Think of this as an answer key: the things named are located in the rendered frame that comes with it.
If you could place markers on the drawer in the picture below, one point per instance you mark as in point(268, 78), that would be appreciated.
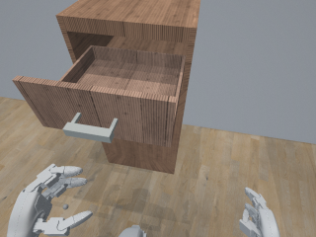
point(140, 88)

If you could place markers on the robot right hand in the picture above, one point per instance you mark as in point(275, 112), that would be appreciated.
point(264, 223)

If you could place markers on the left robot thigh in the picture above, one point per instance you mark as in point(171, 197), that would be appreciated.
point(133, 232)

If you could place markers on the handle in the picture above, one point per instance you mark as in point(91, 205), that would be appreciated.
point(90, 132)

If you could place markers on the robot left hand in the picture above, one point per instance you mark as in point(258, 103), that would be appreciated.
point(25, 218)

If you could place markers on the cabinet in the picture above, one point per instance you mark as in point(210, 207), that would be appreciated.
point(165, 26)

